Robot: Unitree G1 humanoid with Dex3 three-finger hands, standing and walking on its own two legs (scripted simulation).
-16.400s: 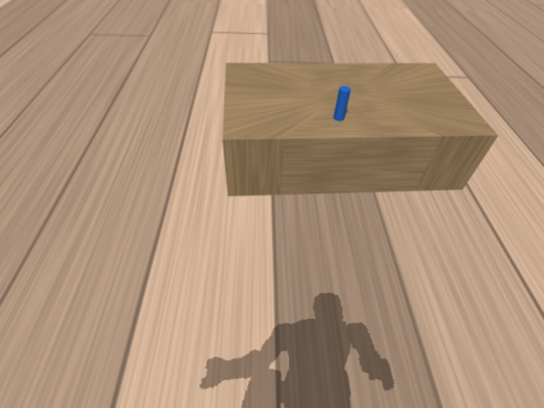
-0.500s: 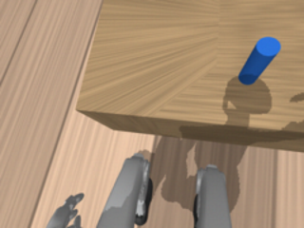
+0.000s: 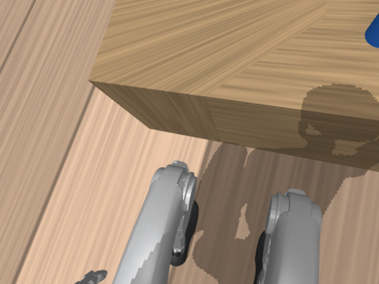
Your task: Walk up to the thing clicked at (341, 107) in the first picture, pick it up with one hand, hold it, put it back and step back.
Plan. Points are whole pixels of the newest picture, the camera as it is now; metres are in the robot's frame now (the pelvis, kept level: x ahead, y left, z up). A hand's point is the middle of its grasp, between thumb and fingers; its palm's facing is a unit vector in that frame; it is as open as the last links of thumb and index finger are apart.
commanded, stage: close in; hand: right
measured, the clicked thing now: out of the picture +0.60 -0.24 +0.05
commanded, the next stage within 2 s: rest palm in 0.46 s
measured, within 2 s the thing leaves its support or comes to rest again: leaves its support in 1.72 s
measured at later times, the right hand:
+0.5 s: hand out of the picture +0.59 -0.25 +0.04, palm faces +0.20 +0.98 -0.03, open 17.0 cm
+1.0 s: hand out of the picture +0.60 -0.24 +0.04, palm faces +0.20 +0.98 -0.03, open 14.5 cm
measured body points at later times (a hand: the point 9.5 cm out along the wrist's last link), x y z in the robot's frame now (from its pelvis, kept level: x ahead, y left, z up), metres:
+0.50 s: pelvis +0.02 +0.00 +0.02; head +0.25 -0.06 +0.40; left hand +0.06 +0.28 -0.07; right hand +0.57 -0.31 +0.05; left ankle +0.13 +0.14 -0.35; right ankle +0.08 -0.12 -0.35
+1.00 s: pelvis +0.02 +0.01 +0.01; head +0.26 -0.05 +0.39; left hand +0.06 +0.28 -0.09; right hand +0.58 -0.30 +0.04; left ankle +0.13 +0.14 -0.35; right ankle +0.08 -0.12 -0.35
